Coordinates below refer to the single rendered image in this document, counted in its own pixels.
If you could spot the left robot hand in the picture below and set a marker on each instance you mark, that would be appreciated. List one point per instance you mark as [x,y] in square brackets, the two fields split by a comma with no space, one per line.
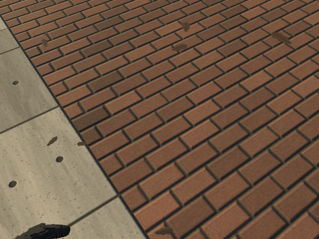
[43,231]

